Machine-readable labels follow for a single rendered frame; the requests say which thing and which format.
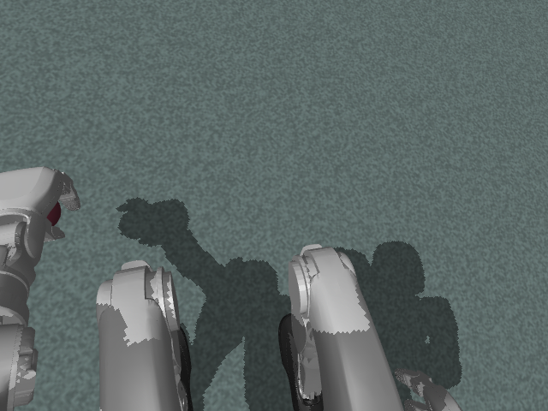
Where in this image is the left robot hand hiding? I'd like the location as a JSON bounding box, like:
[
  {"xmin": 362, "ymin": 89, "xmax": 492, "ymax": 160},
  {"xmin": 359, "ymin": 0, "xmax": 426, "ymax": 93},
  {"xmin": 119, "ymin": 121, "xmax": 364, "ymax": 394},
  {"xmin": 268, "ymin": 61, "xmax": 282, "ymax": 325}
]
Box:
[{"xmin": 0, "ymin": 166, "xmax": 80, "ymax": 242}]

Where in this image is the ball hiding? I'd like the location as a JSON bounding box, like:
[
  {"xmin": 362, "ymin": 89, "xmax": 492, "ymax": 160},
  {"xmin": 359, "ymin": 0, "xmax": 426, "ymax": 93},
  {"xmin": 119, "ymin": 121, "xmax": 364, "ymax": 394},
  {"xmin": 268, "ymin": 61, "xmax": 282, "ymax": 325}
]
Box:
[{"xmin": 47, "ymin": 202, "xmax": 61, "ymax": 226}]

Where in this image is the right robot hand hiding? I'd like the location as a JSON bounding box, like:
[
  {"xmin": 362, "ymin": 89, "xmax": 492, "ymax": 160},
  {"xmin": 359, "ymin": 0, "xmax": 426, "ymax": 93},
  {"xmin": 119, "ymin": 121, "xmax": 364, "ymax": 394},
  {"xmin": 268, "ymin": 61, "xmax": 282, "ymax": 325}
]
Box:
[{"xmin": 395, "ymin": 368, "xmax": 462, "ymax": 411}]

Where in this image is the right robot foot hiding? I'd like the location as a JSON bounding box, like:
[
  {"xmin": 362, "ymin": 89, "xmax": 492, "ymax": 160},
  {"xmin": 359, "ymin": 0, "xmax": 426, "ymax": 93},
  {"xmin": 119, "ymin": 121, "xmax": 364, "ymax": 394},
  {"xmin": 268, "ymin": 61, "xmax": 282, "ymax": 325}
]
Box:
[{"xmin": 278, "ymin": 313, "xmax": 324, "ymax": 411}]

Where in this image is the left robot foot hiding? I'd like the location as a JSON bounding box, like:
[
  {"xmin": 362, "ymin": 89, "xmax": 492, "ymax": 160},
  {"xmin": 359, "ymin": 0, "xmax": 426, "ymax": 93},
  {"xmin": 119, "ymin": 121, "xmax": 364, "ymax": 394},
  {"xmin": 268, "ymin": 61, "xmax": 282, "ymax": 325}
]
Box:
[{"xmin": 177, "ymin": 326, "xmax": 194, "ymax": 411}]

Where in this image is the left robot arm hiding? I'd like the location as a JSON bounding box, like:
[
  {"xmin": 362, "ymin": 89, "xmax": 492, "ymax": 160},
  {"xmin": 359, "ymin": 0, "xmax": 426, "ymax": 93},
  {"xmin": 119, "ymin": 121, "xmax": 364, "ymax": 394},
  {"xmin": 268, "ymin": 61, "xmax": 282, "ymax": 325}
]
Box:
[{"xmin": 0, "ymin": 208, "xmax": 46, "ymax": 411}]

